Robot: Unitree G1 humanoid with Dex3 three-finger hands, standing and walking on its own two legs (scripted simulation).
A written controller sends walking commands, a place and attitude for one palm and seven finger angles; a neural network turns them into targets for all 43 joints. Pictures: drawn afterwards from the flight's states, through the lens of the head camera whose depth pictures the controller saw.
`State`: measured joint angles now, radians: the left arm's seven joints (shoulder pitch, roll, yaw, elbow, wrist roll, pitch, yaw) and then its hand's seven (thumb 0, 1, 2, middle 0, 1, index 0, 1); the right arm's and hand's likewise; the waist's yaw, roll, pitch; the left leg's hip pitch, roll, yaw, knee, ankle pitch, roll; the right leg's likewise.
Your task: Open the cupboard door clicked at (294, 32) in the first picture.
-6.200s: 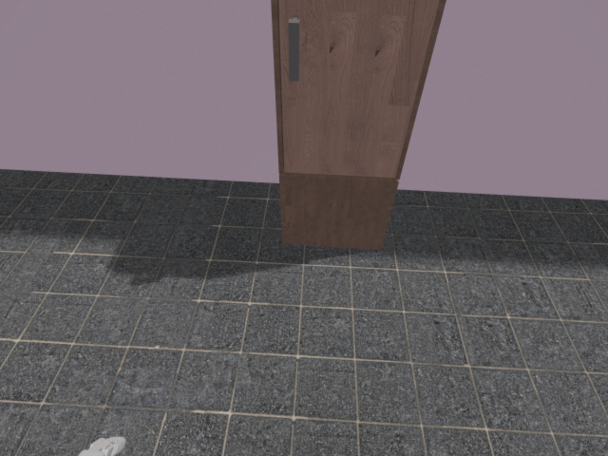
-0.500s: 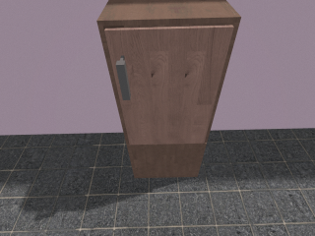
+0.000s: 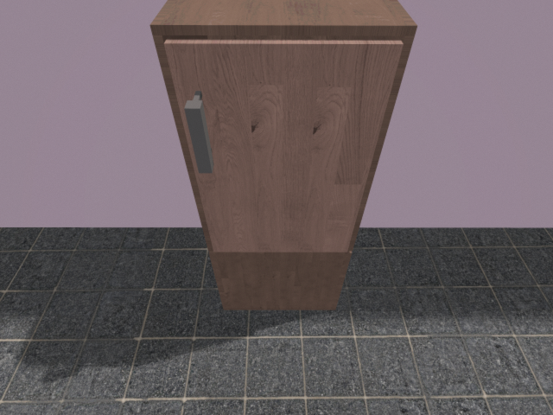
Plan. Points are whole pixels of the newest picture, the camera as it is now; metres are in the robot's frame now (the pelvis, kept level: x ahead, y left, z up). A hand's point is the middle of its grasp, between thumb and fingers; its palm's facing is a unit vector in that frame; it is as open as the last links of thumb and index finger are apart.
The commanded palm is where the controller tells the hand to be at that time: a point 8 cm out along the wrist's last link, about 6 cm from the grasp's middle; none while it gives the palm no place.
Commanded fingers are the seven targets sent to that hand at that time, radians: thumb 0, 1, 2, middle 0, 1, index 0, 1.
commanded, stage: shuffle to correct the standing spot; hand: left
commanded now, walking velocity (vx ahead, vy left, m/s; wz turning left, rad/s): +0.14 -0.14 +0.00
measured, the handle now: (202, 132) +0.58 +0.18 +0.10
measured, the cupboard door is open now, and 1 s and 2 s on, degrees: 0 0 0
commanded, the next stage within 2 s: come to a stop and stand still in 0.24 s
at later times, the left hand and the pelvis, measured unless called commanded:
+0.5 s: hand out of the picture +0.14 +0.13 -0.16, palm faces +0.03 -0.97 -0.25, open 7.3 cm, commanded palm none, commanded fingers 0.00 0.90 0.90 -0.20 -0.30 -0.20 -0.30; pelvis +0.08 -0.07 -0.01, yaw +1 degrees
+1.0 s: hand out of the picture +0.04 +0.13 -0.17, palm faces +0.15 -0.96 -0.24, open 7.4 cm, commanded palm none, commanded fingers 0.00 0.90 0.90 -0.20 -0.30 -0.20 -0.30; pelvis +0.02 -0.07 +0.00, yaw +3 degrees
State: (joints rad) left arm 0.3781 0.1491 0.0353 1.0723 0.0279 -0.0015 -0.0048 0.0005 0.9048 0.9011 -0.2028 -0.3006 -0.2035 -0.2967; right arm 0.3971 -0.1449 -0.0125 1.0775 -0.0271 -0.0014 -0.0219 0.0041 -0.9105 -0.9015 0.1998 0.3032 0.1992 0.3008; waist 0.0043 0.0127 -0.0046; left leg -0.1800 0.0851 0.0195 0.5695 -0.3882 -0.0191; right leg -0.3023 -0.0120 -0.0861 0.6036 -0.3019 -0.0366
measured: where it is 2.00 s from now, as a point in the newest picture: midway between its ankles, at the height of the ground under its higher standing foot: outside the picture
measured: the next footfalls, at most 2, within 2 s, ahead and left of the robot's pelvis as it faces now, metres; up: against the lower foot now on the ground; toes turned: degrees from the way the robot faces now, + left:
left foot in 0.14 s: +0.04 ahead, +0.12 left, +0.00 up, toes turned +8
right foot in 0.48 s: +0.19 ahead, -0.19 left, +0.00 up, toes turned -5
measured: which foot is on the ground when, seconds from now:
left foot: down 0.00-0.00, up 0.02-0.12, down 0.14-0.48, up 0.50-0.96, down 0.98-1.00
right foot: down 0.00-0.16, up 0.18-0.46, down 0.48-0.98, up 1.00-1.00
